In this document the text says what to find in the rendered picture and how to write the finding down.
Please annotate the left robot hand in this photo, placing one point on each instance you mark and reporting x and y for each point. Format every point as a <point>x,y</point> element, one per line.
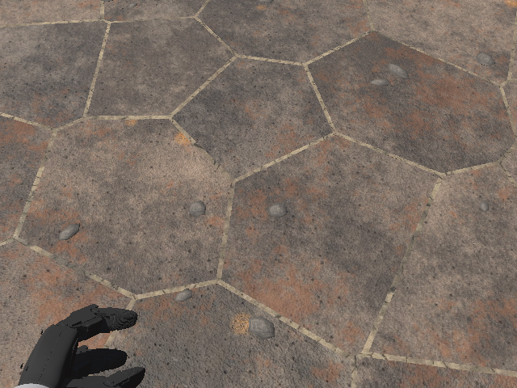
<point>57,362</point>

